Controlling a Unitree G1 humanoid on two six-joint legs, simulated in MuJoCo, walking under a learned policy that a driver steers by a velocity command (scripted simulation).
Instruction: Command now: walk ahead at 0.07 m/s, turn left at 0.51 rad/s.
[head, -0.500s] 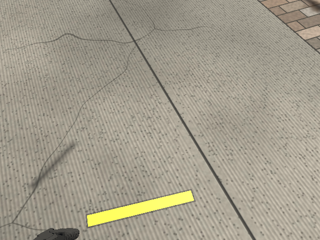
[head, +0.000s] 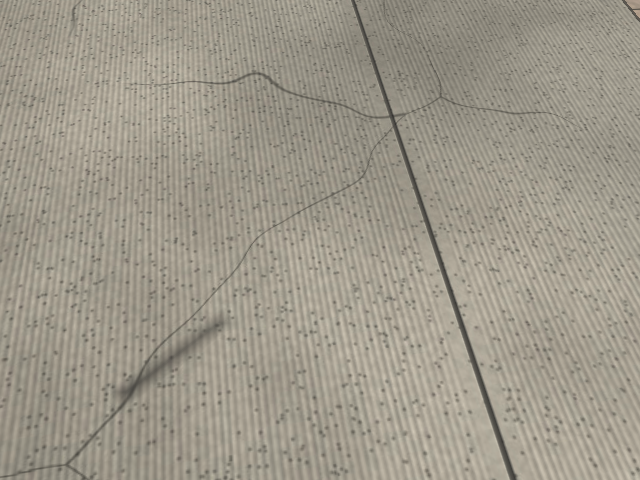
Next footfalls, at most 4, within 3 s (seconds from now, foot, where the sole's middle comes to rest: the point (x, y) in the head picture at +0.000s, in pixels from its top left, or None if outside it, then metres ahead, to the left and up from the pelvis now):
0.40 right None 0.13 -0.14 -0.76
0.78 left None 0.05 0.10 -0.76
1.20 right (344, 474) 0.45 -0.04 -0.76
1.76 left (193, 372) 0.66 0.28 -0.76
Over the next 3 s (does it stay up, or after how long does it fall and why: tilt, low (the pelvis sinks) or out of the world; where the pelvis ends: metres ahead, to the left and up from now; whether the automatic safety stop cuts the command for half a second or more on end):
stays up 1.22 0.25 0.02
